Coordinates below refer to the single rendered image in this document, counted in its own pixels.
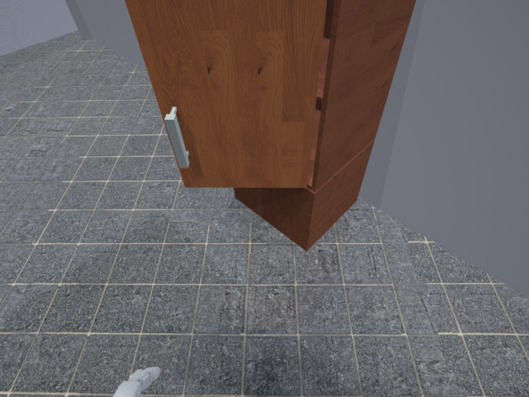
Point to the cupboard door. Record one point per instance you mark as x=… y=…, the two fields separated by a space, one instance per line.
x=243 y=75

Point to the handle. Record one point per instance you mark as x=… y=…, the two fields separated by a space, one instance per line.
x=175 y=135

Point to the robot left hand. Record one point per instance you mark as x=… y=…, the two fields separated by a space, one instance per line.
x=138 y=382

